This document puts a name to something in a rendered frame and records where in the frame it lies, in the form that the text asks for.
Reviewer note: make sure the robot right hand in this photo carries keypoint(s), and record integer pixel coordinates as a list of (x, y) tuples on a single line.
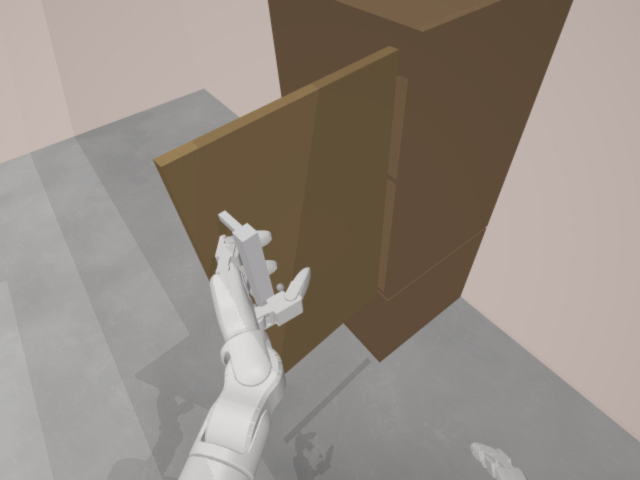
[(498, 464)]

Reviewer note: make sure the handle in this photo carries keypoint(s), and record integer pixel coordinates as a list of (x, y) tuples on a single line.
[(249, 247)]

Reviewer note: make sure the robot left forearm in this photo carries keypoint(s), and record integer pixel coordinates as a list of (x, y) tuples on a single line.
[(232, 439)]

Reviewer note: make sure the robot left hand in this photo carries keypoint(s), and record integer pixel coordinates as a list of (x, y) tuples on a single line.
[(230, 292)]

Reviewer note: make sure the cupboard door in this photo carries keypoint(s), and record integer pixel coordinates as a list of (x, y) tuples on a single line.
[(311, 168)]

